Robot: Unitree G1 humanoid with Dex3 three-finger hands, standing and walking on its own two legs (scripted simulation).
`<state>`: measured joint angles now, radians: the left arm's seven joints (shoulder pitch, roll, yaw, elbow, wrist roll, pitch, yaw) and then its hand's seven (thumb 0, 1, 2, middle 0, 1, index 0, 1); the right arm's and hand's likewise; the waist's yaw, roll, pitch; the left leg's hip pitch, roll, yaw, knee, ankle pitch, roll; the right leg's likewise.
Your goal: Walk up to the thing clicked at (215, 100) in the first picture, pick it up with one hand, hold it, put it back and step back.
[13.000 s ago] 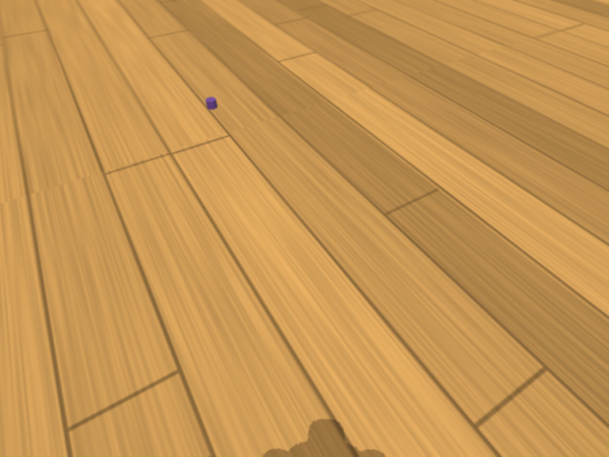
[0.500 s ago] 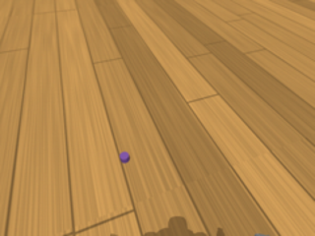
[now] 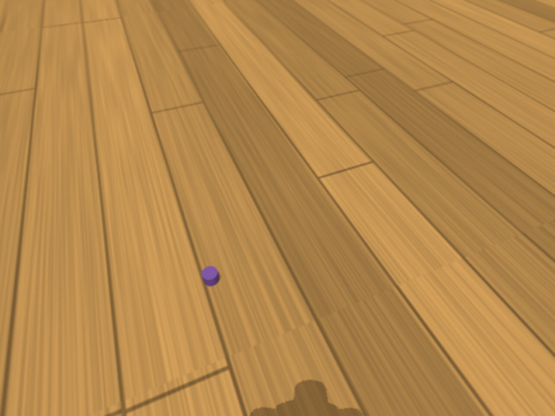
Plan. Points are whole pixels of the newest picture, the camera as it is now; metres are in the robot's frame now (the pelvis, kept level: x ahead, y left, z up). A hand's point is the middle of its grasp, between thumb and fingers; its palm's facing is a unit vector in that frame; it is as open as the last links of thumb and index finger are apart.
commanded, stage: stand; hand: left
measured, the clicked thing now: (210, 276) +0.79 +0.29 -0.76
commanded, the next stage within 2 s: walk up in 0.34 s
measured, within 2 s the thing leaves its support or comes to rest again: neither
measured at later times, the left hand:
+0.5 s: hand out of the picture +0.08 +0.28 -0.15, palm faces +0.05 -0.94 -0.35, open 7.3 cm
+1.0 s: hand (108, 361) +0.26 +0.31 -0.15, palm faces -0.09 -0.92 -0.39, open 7.3 cm
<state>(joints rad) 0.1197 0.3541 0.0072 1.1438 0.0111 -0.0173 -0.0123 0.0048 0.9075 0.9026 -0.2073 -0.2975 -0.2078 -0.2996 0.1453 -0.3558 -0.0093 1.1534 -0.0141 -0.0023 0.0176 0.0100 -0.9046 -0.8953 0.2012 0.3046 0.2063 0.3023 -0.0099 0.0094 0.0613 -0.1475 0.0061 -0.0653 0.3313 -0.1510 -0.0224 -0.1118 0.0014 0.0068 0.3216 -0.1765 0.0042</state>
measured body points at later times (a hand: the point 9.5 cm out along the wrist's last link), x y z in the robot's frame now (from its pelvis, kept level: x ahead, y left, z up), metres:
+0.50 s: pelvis +0.03 +0.01 -0.01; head +0.03 +0.01 +0.44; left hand +0.08 +0.33 -0.13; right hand +0.11 -0.31 -0.13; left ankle +0.04 +0.14 -0.73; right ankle +0.00 -0.12 -0.75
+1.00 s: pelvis +0.18 +0.03 -0.02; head +0.19 +0.02 +0.43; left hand +0.26 +0.36 -0.12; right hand +0.19 -0.29 -0.14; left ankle +0.12 +0.16 -0.75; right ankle +0.28 -0.10 -0.74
